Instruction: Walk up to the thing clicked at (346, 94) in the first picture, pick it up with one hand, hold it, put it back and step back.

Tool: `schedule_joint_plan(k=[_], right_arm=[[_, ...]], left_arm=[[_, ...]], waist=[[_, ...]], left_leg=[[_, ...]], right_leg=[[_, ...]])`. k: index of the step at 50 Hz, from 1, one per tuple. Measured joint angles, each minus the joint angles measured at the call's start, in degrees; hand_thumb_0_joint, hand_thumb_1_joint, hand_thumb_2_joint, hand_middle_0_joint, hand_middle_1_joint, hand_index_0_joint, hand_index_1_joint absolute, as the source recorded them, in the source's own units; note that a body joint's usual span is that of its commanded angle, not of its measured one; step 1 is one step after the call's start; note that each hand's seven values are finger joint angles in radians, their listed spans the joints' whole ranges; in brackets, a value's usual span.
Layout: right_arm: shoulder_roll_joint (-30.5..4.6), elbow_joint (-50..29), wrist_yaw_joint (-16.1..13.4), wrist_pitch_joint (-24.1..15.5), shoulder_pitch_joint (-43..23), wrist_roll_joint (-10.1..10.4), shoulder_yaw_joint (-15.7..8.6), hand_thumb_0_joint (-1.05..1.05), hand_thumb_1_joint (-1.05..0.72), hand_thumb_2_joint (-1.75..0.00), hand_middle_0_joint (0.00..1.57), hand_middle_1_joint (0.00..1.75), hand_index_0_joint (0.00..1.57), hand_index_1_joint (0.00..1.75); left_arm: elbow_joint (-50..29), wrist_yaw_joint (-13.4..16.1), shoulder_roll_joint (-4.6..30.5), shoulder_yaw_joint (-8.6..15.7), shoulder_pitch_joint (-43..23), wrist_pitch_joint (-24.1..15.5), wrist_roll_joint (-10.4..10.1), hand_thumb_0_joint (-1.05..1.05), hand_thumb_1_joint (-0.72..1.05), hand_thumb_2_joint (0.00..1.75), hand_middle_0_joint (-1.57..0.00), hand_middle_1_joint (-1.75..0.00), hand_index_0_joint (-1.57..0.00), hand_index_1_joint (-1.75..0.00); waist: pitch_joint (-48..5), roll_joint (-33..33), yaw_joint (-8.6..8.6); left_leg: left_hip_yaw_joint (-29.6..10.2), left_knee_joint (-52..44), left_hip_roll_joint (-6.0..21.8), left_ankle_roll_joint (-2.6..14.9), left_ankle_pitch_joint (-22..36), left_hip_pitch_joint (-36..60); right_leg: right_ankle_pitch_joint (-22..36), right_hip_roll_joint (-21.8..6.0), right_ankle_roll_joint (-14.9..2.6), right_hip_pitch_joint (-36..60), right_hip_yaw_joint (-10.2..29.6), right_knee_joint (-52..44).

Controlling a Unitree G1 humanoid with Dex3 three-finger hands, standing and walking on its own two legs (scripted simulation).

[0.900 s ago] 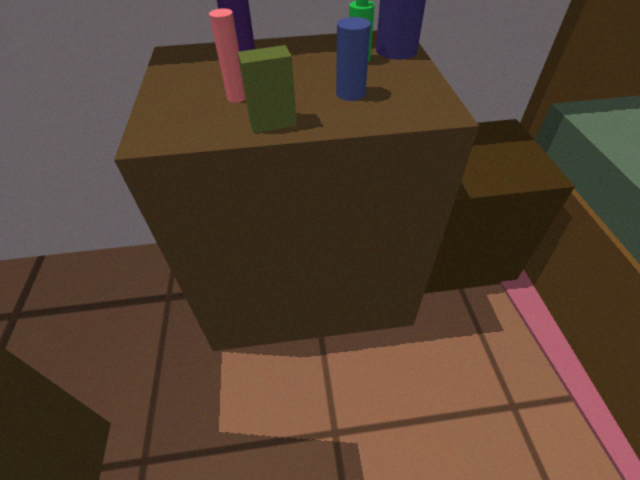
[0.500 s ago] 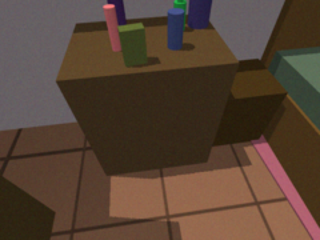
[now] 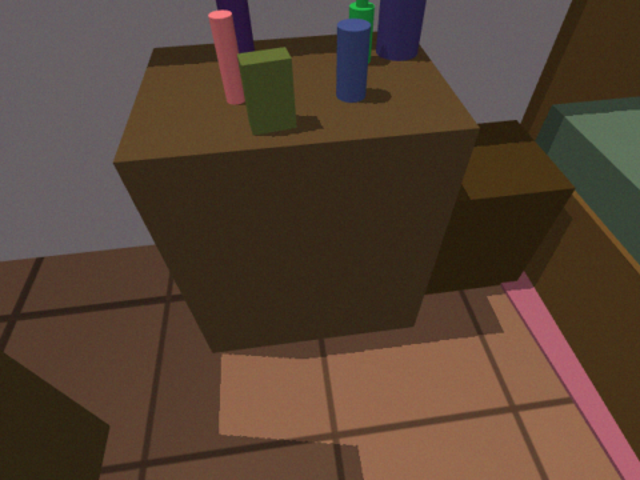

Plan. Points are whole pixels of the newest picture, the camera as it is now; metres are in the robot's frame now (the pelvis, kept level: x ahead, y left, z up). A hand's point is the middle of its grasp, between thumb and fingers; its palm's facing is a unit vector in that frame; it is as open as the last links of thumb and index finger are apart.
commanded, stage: stand
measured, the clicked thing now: (352, 62) +0.88 -0.04 +0.10
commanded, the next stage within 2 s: walk up in 0.22 s
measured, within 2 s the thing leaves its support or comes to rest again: neither
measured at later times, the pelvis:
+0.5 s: pelvis +0.03 +0.07 -0.02, yaw +2 degrees
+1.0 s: pelvis +0.16 +0.17 -0.03, yaw +0 degrees
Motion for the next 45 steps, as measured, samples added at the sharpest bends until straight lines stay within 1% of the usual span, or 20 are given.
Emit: schedule_joint_plan(k=[11,12,14,15,17,19,21,24,27,28,29,30,31,33,34,36,40,43,44,45], right_arm=[[0.1,0.2,0.0,0.0,0.3,0.0,0.0,0.0,-0.91,-0.9,0.2,0.3,0.2,0.3],[-0.1,-0.6,0.6,0.5,0.6,-0.7,-0.6,0.0,-0.9,-0.9,0.2,0.3,0.2,0.3],[-1.3,-3.2,1.9,1.8,1.6,-2.2,-2.0,0.0,-0.9,-0.9,0.2,0.3,0.2,0.3],[-2.0,-4.3,2.5,2.4,2.1,-2.8,-2.7,0.0,-0.9,-0.9,0.2,0.3,0.2,0.3],[-3.6,-6.2,3.6,3.4,3.1,-3.4,-3.9,0.0,-0.9,-0.9,0.2,0.3,0.2,0.3],[-4.8,-7.8,4.5,3.8,4.1,-3.6,-5.1,0.0,-0.91,-0.9,0.2,0.3,0.2,0.3],[-5.8,-9.2,5.3,4.2,4.9,-3.8,-6.1,0.0,-0.91,-0.9,0.2,0.3,0.2,0.3],[-6.5,-11.0,6.2,4.7,5.8,-3.8,-7.4,0.0,-0.91,-0.9,0.2,0.3,0.2,0.3],[-6.8,-12.8,6.7,4.1,6.8,-3.4,-8.2,0.0,-0.91,-0.9,0.2,0.3,0.2,0.3],[-6.7,-13.3,6.6,3.6,7.0,-3.3,-8.5,0.0,-0.91,-0.9,0.2,0.3,0.2,0.3],[-6.1,-13.9,6.4,3.1,6.9,-3.4,-8.7,0.0,-0.91,-0.9,0.2,0.3,0.2,0.3],[-5.6,-14.6,6.3,2.7,7.1,-3.2,-8.5,0.0,-0.91,-0.9,0.2,0.3,0.2,0.3],[-5.0,-15.2,6.1,2.5,7.5,-2.8,-8.2,0.0,-0.91,-0.9,0.2,0.3,0.2,0.3],[-3.4,-16.0,5.7,2.4,8.5,-2.3,-7.2,0.0,-0.91,-0.9,0.2,0.3,0.2,0.3],[-2.8,-16.3,5.5,2.3,9.1,-2.1,-6.7,0.0,-0.91,-0.9,0.2,0.3,0.2,0.3],[-2.1,-16.7,5.1,2.1,10.5,-1.9,-5.8,0.0,-0.91,-0.9,0.2,0.3,0.2,0.3],[-2.2,-18.0,5.1,1.7,12.9,-2.1,-5.0,0.0,-0.9,-0.9,0.2,0.3,0.21,0.3],[-2.8,-19.0,4.9,2.0,14.2,-1.9,-4.7,0.0,-0.9,-0.9,0.2,0.3,0.21,0.3],[-3.0,-19.1,4.6,2.2,14.4,-1.5,-4.6,0.0,-0.9,-0.9,0.2,0.3,0.21,0.3],[-3.1,-18.8,4.1,2.5,14.2,-1.2,-4.5,0.0,-0.9,-0.9,0.2,0.3,0.21,0.3]], left_arm=[[0.2,0.1,0.2,0.0,0.4,0.1,0.0,0.0,0.91,0.9,-0.2,-0.3,-0.2,-0.3],[-0.2,0.0,0.1,0.4,0.7,-0.2,0.0,0.0,0.91,0.9,-0.2,-0.3,-0.2,-0.3],[-2.1,0.2,-0.2,1.5,2.3,-1.6,0.5,0.0,0.91,0.9,-0.2,-0.3,-0.2,-0.3],[-3.1,0.5,-0.3,2.0,3.4,-2.2,0.8,0.0,0.91,0.9,-0.2,-0.3,-0.2,-0.3],[-4.5,1.0,0.0,2.7,5.6,-2.9,1.1,0.0,0.9,0.9,-0.2,-0.3,-0.21,-0.3],[-5.3,1.4,0.8,3.3,7.5,-3.0,1.3,0.0,0.9,0.9,-0.21,-0.3,-0.21,-0.3],[-6.1,1.6,2.0,3.8,9.2,-3.1,1.5,0.0,0.9,0.9,-0.21,-0.3,-0.21,-0.3],[-7.4,1.7,4.1,4.5,11.1,-3.0,1.7,0.0,0.9,0.9,-0.21,-0.3,-0.21,-0.3],[-8.2,1.8,6.2,4.9,12.4,-2.4,1.8,0.0,0.9,0.9,-0.21,-0.3,-0.21,-0.3],[-8.3,1.9,7.0,5.0,12.6,-2.1,1.9,0.0,0.9,0.9,-0.2,-0.3,-0.21,-0.3],[-8.4,2.2,7.7,5.2,12.6,-1.6,1.7,0.0,0.9,0.9,-0.2,-0.3,-0.2,-0.3],[-8.2,2.5,8.0,5.2,12.4,-1.1,1.3,0.0,0.9,0.9,-0.2,-0.3,-0.2,-0.3],[-7.9,2.8,8.1,4.9,12.0,-0.7,0.9,0.0,0.9,0.9,-0.2,-0.3,-0.2,-0.3],[-8.1,2.8,8.2,4.2,11.2,-0.8,0.1,0.01,0.91,0.9,-0.2,-0.3,-0.2,-0.3],[-8.5,2.6,8.0,4.0,10.9,-1.3,-0.2,0.01,0.91,0.9,-0.2,-0.3,-0.2,-0.3],[-9.5,1.9,7.2,3.5,10.6,-2.3,-0.5,0.01,0.91,0.9,-0.2,-0.3,-0.2,-0.3],[-11.7,0.7,5.0,2.9,10.6,-3.3,-0.1,0.0,0.91,0.9,-0.2,-0.3,-0.2,-0.3],[-13.5,0.7,4.0,2.8,11.5,-4.5,0.3,0.0,0.91,0.9,-0.2,-0.3,-0.2,-0.3],[-14.2,0.9,3.8,2.9,11.6,-5.0,0.7,0.0,0.91,0.9,-0.2,-0.3,-0.2,-0.3],[-14.7,1.3,3.5,3.0,11.6,-5.2,0.9,0.0,0.9,0.9,-0.2,-0.3,-0.2,-0.3]], waist=[[-0.1,0.0,0.02],[0.0,0.3,-0.09],[0.0,1.4,-0.1],[-0.1,2.0,0.17],[0.0,3.2,0.48],[0.3,4.0,0.44],[0.9,4.5,0.52],[1.7,4.3,0.73],[1.9,3.4,0.6],[2.1,2.3,0.42],[2.6,0.8,0.41],[2.7,0.1,0.01],[2.7,0.0,-0.64],[2.6,-0.6,-1.36],[2.6,-0.8,-1.56],[2.4,-0.7,-1.9],[2.3,0.6,-2.59],[2.3,2.1,-2.77],[2.5,2.9,-2.43],[2.8,3.7,-1.95]], left_leg=[[0.0,-0.3,-0.2,0.12,0.0,0.1],[0.0,1.3,-0.1,0.66,-1.1,-0.7],[-0.6,11.4,-0.1,1.91,-9.3,-5.0],[-1.1,17.7,-0.2,2.21,-11.8,-7.8],[-1.8,27.4,0.3,2.12,-12.9,-12.7],[-2.5,31.6,1.9,1.44,-12.6,-16.2],[-3.0,31.6,3.8,0.64,-12.5,-18.1],[-3.4,27.2,6.0,0.17,-11.6,-19.0],[-1.8,20.9,6.5,0.38,-8.3,-16.7],[-0.7,20.6,5.4,-0.52,-5.2,-16.2],[0.7,22.5,4.2,-1.06,-5.4,-16.2],[1.4,24.2,3.6,-1.05,-6.7,-16.3],[1.6,24.9,3.2,-0.59,-7.7,-16.3],[2.4,23.4,2.6,0.67,-8.2,-14.6],[2.8,22.1,2.2,1.17,-8.0,-13.5],[3.6,19.5,1.4,2.01,-7.8,-11.3],[4.8,16.5,0.1,3.07,-8.4,-7.9],[5.2,19.0,-0.1,2.88,-11.4,-7.4],[4.9,22.1,0.3,3.12,-12.9,-8.1],[3.3,26.6,0.1,3.09,-14.6,-9.5]], right_leg=[[-0.1,-0.2,0.13,0.0,0.0,-0.1],[-0.4,-0.1,-0.01,-0.2,-0.1,0.4],[-1.7,0.1,-0.39,-0.9,-0.6,2.2],[-2.2,0.1,-0.62,-1.3,-0.6,2.9],[-3.0,-0.2,-0.7,-1.2,-0.7,3.4],[-3.5,-0.6,-0.15,-0.6,-0.9,3.6],[-4.5,-1.4,0.71,-0.1,-1.0,4.5],[-7.2,-3.1,1.86,0.1,-0.9,7.3],[-11.9,-5.7,2.64,-1.2,-0.4,13.3],[-14.4,-7.2,1.74,-2.4,0.4,17.0],[-16.2,-8.3,0.18,-4.4,2.2,22.8],[-18.7,-7.4,-0.9,-7.1,4.0,29.5],[-20.5,-5.5,-1.72,-9.7,5.0,36.0],[-19.8,-2.7,-2.7,-14.5,4.5,44.7],[-18.7,-2.1,-2.83,-16.2,3.4,46.1],[-17.7,-1.7,-2.45,-18.0,0.8,43.6],[-16.5,-1.5,-1.52,-18.2,-3.1,31.8],[-9.3,-0.4,-1.82,-15.0,-4.1,20.6],[-4.6,0.0,-2.39,-14.2,-4.3,19.2],[-4.7,0.5,-2.74,-14.0,-4.5,20.1]])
